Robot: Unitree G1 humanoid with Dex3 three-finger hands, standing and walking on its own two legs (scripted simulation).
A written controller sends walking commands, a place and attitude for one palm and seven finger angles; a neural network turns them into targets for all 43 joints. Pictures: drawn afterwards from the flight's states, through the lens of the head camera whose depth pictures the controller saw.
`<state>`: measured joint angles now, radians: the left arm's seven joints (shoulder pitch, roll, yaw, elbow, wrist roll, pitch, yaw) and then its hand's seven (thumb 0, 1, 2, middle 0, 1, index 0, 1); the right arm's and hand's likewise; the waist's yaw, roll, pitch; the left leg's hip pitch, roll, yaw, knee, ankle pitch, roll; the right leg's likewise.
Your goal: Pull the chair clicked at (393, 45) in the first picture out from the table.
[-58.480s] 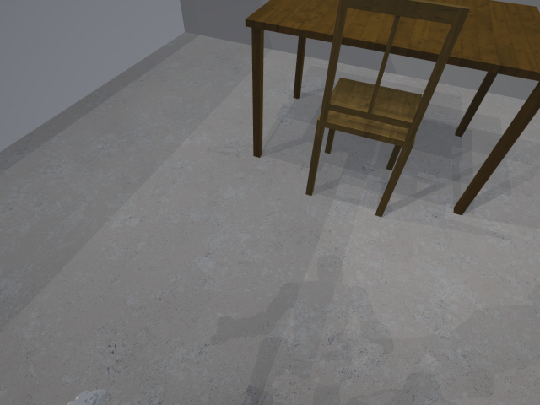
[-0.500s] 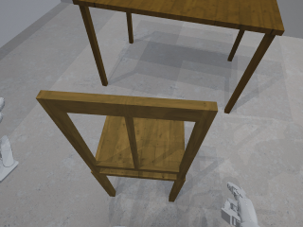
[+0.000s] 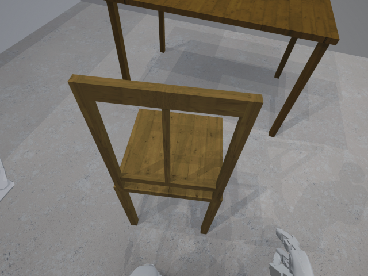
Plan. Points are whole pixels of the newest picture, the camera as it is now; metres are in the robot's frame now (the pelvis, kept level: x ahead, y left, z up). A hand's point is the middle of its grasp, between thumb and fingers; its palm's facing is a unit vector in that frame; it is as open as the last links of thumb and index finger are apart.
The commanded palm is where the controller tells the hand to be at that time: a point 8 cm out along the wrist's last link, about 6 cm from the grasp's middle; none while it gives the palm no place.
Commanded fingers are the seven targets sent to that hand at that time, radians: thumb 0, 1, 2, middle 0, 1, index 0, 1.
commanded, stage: step back with the hand held close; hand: left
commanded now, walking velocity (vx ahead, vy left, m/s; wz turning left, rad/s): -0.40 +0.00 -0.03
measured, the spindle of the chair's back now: (167, 151) +0.43 +0.08 -0.04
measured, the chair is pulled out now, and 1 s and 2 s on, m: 0.66 0.66 0.66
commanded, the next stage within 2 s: stop stepping back and stand still in 0.30 s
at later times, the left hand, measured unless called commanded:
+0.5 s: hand out of the picture +0.13 +0.27 +0.17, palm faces +0.45 -0.78 -0.43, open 7.4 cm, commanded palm +0.06 +0.30 +0.19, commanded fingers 0.00 0.90 0.90 -0.20 -0.30 -0.20 -0.30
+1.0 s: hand out of the picture +0.12 +0.25 +0.17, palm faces +0.38 -0.83 -0.41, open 7.4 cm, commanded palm +0.06 +0.29 +0.19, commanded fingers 0.00 0.90 0.90 -0.20 -0.30 -0.20 -0.30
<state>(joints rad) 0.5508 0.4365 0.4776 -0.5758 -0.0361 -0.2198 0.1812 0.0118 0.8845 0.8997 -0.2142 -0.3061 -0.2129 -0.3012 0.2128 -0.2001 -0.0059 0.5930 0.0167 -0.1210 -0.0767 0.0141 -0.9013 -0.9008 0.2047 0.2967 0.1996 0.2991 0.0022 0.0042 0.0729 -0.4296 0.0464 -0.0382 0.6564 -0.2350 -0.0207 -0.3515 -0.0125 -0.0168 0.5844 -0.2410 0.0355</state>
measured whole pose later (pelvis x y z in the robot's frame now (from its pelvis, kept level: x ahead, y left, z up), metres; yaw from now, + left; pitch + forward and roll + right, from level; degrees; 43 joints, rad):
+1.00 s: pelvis -0.09 +0.00 +0.01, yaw -2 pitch -2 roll -1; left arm 0.55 0.39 0.40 -0.46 -0.03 -0.21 0.16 0.01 0.88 0.90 -0.22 -0.31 -0.21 -0.30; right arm 0.27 -0.22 -0.04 0.67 0.03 -0.15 -0.08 0.02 -0.90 -0.90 0.20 0.30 0.20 0.30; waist -0.03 -0.02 0.02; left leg -0.27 0.03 -0.02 0.51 -0.20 -0.01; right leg -0.15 -0.04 0.00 0.44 -0.26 0.05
